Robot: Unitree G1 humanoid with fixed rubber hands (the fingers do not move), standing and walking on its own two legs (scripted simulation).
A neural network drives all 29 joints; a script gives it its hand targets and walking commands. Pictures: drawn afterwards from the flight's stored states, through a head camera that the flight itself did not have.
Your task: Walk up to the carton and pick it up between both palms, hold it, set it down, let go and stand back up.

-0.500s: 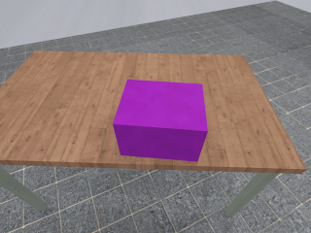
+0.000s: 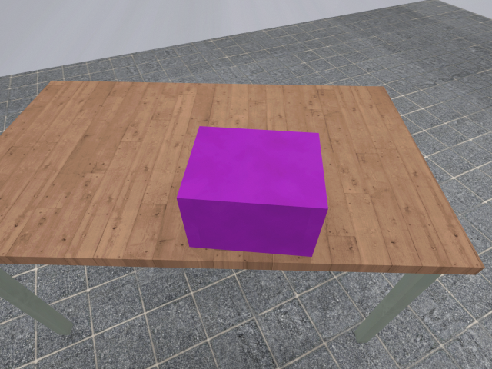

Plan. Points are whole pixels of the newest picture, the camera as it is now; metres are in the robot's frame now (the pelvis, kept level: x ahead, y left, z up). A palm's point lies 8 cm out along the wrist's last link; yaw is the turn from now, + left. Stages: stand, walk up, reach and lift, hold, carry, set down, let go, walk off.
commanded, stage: stand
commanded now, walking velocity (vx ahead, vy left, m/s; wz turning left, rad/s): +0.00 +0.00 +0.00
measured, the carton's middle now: (254, 189) +0.48 -0.01 -0.01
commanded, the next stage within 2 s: none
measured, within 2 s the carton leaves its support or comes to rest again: neither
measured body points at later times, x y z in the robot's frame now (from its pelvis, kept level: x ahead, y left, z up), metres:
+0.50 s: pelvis +0.00 +0.00 +0.00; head +0.01 +0.00 +0.45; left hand +0.00 +0.25 -0.15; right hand +0.00 -0.25 -0.15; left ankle -0.02 +0.14 -0.74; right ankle +0.02 -0.12 -0.74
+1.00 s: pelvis +0.00 +0.00 +0.00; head +0.01 +0.00 +0.45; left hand -0.01 +0.25 -0.15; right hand -0.01 -0.24 -0.15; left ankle -0.02 +0.14 -0.74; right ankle +0.02 -0.12 -0.74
